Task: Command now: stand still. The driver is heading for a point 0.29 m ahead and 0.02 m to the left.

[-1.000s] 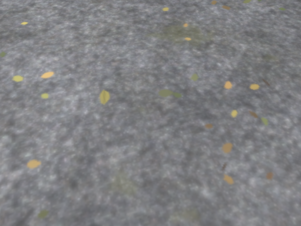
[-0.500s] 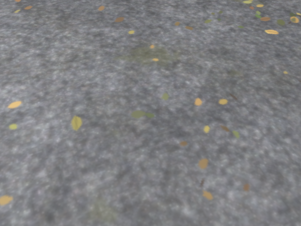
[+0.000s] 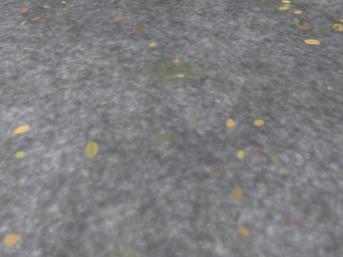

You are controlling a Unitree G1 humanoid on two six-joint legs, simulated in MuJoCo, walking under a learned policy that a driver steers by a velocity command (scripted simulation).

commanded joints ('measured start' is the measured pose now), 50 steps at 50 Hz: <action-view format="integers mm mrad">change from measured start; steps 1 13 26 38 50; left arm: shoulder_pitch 22 39 56 79 47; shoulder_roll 88 61 36 19 17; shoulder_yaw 10 -3 -13 -20 -17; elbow -3 60 92 106 76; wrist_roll -1 -2 -3 -4 12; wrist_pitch -7 -1 2 3 9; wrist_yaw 6 13 17 20 13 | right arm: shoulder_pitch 49 93 127 153 222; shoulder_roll -83 -59 -33 -17 -80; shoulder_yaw -11 8 19 23 -7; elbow -3 72 112 128 139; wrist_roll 0 0 -1 -1 -2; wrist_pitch -7 -7 -9 -11 0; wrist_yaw -4 -12 -17 -19 -15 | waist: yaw -5 -4 -6 -7 -47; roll -6 4 2 5 105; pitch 11 30 42 50 100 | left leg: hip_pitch -80 -82 -79 -73 -57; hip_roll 125 124 124 124 164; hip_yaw -109 -107 -108 -109 -241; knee -83 -78 -78 -80 -189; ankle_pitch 87 117 135 163 -378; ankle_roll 26 23 25 28 104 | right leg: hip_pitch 60 68 57 46 -122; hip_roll -121 -121 -120 -120 -19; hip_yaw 121 109 99 91 -19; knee -39 -27 -18 -6 173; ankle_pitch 92 108 101 94 -247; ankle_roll -24 -24 -17 -9 -17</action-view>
